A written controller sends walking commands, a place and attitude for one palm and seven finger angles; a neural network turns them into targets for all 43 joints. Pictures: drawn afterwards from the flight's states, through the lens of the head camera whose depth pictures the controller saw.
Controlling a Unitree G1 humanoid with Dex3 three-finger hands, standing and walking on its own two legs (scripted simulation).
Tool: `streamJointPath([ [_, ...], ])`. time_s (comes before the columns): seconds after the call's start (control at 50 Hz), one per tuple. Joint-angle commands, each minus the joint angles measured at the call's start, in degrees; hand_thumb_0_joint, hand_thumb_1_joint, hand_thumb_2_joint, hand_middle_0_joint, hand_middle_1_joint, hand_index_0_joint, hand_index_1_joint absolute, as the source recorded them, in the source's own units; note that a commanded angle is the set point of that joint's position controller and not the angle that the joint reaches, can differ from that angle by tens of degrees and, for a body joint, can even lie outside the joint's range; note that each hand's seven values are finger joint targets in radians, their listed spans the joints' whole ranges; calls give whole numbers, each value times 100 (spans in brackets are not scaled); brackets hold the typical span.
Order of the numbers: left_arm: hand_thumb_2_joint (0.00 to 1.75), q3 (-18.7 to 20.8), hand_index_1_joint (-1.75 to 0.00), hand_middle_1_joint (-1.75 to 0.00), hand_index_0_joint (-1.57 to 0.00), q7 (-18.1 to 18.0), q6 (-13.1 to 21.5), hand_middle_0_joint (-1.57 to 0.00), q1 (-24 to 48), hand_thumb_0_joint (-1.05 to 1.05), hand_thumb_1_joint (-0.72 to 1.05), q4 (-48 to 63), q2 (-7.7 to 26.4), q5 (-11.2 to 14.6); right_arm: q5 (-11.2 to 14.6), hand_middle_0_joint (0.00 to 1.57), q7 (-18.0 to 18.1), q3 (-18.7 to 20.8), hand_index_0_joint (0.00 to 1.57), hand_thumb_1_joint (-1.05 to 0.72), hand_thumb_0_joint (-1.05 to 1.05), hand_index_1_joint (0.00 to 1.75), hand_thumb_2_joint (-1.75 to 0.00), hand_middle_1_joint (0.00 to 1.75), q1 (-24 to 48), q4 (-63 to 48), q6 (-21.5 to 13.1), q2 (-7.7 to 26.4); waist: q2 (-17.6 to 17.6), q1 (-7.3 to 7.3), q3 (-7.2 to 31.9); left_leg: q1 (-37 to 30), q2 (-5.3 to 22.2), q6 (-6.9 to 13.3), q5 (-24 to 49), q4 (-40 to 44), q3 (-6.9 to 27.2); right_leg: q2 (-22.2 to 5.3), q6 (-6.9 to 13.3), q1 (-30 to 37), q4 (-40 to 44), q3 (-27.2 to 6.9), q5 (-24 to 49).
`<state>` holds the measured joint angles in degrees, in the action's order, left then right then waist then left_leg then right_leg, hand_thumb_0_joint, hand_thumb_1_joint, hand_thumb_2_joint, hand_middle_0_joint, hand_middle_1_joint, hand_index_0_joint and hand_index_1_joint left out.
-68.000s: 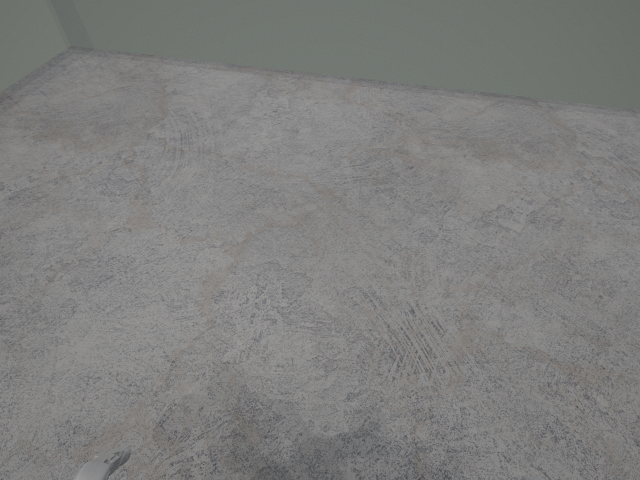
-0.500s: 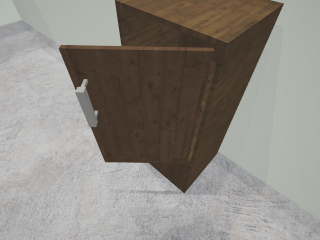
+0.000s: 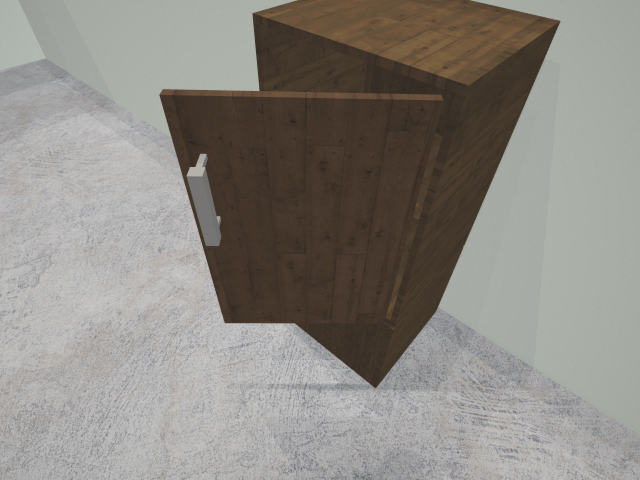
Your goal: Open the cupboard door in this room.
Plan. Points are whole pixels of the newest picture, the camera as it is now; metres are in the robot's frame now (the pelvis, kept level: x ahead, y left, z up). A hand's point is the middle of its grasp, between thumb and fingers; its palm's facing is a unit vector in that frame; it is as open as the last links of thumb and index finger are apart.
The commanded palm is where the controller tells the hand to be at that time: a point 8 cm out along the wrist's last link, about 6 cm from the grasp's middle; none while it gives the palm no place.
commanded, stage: come to a stop and stand still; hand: left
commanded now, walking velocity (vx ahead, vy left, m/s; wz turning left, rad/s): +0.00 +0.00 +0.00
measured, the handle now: (208, 201) +0.52 +0.22 +0.06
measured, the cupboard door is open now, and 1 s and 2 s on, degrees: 42 42 42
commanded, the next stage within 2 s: look again from close up in 0.56 s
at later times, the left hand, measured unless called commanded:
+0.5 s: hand out of the picture -0.03 +0.17 -0.18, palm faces +0.02 -0.99 -0.15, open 7.4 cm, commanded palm none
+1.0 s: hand out of the picture +0.01 +0.17 -0.17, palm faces +0.01 -0.98 -0.18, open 7.4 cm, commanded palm none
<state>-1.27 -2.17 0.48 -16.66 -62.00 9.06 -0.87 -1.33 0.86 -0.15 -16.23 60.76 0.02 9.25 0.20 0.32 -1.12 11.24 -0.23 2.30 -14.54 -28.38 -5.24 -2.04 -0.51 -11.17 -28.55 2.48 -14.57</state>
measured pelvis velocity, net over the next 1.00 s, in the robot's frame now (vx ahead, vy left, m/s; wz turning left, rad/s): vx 0.01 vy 0.01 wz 0.00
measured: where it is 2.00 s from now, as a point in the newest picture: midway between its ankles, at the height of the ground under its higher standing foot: outside the picture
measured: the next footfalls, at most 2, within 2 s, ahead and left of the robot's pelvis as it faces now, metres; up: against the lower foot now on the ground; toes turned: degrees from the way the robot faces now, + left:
none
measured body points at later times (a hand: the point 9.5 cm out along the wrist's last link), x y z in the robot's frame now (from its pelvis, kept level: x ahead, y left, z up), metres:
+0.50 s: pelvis +0.00 +0.02 +0.00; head +0.01 +0.02 +0.45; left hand -0.03 +0.23 -0.16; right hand +0.00 -0.21 -0.15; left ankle +0.01 +0.09 -0.74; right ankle +0.01 -0.13 -0.74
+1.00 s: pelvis +0.01 +0.01 +0.01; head +0.02 +0.01 +0.45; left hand +0.01 +0.23 -0.16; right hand +0.01 -0.21 -0.15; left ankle +0.01 +0.09 -0.74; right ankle +0.01 -0.13 -0.74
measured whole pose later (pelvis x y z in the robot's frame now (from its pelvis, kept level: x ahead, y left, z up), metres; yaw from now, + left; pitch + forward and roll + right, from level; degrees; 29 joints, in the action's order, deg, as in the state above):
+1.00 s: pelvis +0.01 +0.01 +0.01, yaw +0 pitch -2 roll +0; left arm -1.0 -2.2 0.8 -16.3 -63.3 8.6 -0.7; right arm -0.8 1.1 -0.8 -15.4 65.3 -1.0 8.0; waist 1.0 -0.1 -2.4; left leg 9.6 -1.5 3.0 -12.8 -23.6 -5.6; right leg -3.0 -1.7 -10.1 -24.9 2.0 -13.2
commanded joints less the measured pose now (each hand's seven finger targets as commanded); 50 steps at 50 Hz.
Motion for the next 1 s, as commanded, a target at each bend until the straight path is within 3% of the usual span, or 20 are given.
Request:
streamJointPath([
  [0.0,90,127,-30,-30,-20,1,11,-20,-385,0,90,249,483,-38,14,20,17,131,20,-90,0,30,-90,30,-193,-306,-129,687,-335,-59,-665,972,726,54,-1429,1508,1158,-190,218,-152,398,-282,-373],
  [0.06,90,126,-30,-30,-20,21,4,-20,-480,0,90,250,450,-43,25,20,16,149,20,-90,0,30,-90,30,-154,-332,-131,737,-251,-104,-550,1027,749,95,-1602,1605,1231,-189,200,-77,340,-223,-310],
  [0.1,90,128,-30,-30,-20,22,21,-20,-478,0,90,259,447,-45,30,20,15,153,20,-90,0,30,-90,30,-189,-312,-134,716,-46,-102,-459,983,720,102,-1465,1526,1215,-229,197,-46,402,-253,-291],
  [0.22,90,123,-30,-30,-20,17,67,-20,-523,0,90,203,433,-27,47,20,15,143,20,-90,0,30,-90,30,-317,-177,-157,642,45,-41,-358,686,659,79,-964,1367,1115,-332,213,-170,555,-382,-125],
  [0.28,90,113,-30,-30,-20,10,83,-20,-552,0,90,150,439,-17,57,20,18,132,20,-90,0,30,-90,30,-333,-104,-174,599,-81,-38,-280,523,653,70,-680,1316,1058,-365,212,-133,593,-380,80],
  [0.52,90,92,-30,-30,-20,-9,106,-20,-578,0,90,-23,384,-7,86,20,46,79,20,-90,0,30,-90,30,-258,93,-210,495,-3,-36,-301,214,597,16,168,1119,819,-457,171,-120,699,-443,487],
  [0.82,90,118,-30,-30,-20,-23,93,-20,-458,0,90,-5,394,4,80,20,63,50,20,-90,0,30,-90,30,-187,222,-220,482,16,-58,-157,16,635,-11,780,1046,725,-460,149,65,684,-451,804],
  [0.98,90,132,-30,-30,-20,-28,78,-20,-437,0,90,5,386,3,83,20,68,43,20,-90,0,30,-90,30,-198,291,-199,435,17,-68,-335,60,632,-19,661,1106,731,-440,152,43,756,-434,696],
])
